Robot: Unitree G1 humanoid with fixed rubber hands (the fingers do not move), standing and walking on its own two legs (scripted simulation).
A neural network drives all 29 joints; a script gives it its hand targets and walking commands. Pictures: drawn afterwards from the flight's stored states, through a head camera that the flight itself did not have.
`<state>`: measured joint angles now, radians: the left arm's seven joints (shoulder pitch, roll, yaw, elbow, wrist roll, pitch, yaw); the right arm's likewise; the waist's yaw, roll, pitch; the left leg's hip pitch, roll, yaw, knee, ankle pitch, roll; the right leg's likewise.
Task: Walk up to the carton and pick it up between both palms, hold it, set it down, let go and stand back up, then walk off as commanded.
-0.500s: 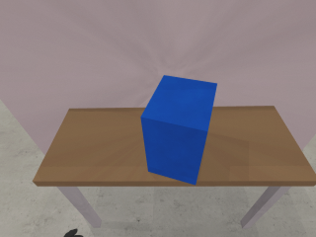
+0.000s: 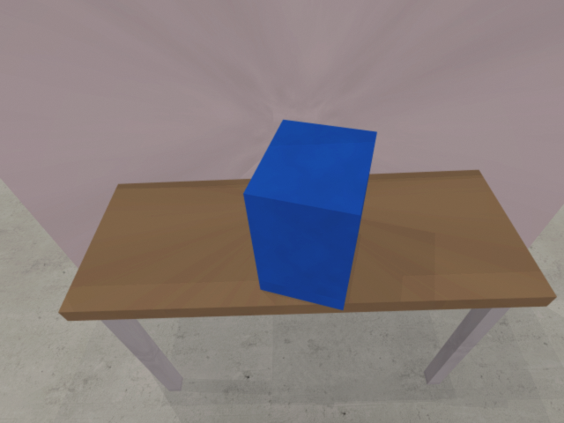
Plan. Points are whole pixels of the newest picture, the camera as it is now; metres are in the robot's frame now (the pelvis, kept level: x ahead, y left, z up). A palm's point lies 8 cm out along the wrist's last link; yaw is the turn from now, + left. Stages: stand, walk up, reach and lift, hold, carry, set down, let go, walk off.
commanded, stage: walk off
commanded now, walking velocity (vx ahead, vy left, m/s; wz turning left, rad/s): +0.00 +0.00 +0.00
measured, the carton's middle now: (313, 217) +0.46 -0.01 +0.00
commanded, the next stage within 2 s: stand in 1.12 s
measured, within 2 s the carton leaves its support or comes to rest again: neither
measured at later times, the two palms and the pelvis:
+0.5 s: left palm out of the picture -0.01 +0.33 -0.17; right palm out of the picture -0.09 -0.30 -0.14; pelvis -0.14 +0.02 -0.05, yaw +0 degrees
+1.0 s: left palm out of the picture -0.20 +0.32 -0.15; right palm out of the picture -0.21 -0.29 -0.13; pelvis -0.29 +0.01 -0.04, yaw +2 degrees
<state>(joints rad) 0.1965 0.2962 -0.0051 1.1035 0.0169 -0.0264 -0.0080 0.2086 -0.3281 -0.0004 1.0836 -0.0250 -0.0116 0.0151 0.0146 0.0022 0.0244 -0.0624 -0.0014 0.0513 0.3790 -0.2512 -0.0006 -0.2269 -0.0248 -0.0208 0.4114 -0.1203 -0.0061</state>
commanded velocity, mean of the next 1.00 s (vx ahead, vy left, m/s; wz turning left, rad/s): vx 0.00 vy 0.00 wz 0.00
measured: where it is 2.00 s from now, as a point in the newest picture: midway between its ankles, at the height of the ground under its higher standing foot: outside the picture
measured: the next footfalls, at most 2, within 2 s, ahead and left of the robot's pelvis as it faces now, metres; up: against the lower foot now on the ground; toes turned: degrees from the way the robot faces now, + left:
right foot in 0.58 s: -0.15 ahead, -0.11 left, +0.00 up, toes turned +3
left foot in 0.90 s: -0.25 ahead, +0.12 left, +0.00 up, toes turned -3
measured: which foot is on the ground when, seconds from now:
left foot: down 0.00-0.62, up 0.64-0.88, down 0.90-1.00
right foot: down 0.00-0.28, up 0.30-0.56, down 0.58-0.92, up 0.94-1.00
